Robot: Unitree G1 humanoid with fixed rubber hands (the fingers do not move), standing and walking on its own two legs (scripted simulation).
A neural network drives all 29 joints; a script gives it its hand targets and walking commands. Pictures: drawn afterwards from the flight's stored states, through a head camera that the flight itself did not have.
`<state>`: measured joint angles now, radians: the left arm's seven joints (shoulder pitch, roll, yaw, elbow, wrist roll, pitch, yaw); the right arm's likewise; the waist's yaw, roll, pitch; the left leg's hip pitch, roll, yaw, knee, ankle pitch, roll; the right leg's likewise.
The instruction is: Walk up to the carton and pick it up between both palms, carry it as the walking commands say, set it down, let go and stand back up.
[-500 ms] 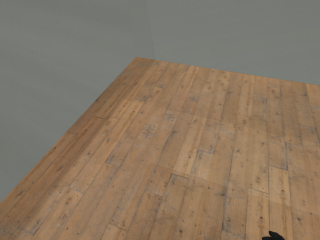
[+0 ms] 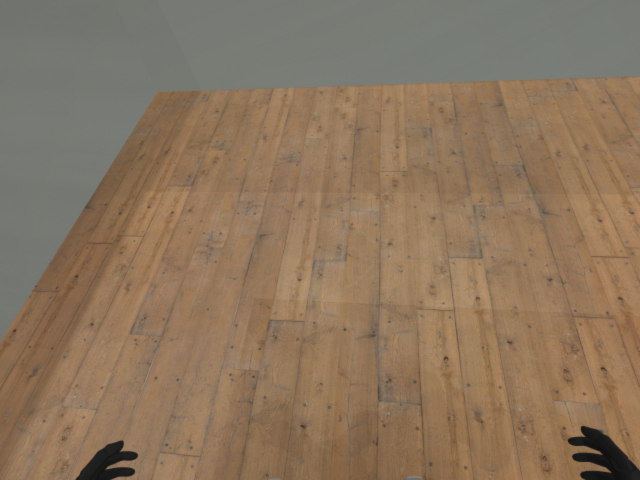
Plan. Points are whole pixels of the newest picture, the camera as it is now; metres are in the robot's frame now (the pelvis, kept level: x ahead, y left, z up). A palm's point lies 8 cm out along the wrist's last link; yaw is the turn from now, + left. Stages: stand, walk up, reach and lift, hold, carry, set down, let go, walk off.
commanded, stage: walk up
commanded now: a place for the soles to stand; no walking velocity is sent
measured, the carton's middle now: out of the picture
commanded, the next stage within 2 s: none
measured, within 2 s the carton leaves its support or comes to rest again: neither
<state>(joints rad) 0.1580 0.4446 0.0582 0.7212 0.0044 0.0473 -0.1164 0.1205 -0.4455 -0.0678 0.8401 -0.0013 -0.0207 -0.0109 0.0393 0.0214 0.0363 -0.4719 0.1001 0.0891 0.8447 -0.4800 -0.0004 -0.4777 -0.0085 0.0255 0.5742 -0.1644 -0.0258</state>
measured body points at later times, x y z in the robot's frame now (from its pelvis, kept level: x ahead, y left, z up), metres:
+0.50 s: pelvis +0.02 -0.07 +0.01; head +0.03 -0.06 +0.46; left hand +0.26 +0.17 -0.08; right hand +0.04 -0.44 -0.06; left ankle +0.06 +0.04 -0.73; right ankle +0.02 -0.27 -0.69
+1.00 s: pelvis +0.03 -0.17 +0.01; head +0.05 -0.17 +0.46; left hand +0.35 -0.01 -0.07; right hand -0.07 -0.53 -0.07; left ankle +0.11 -0.10 -0.73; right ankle -0.02 -0.32 -0.69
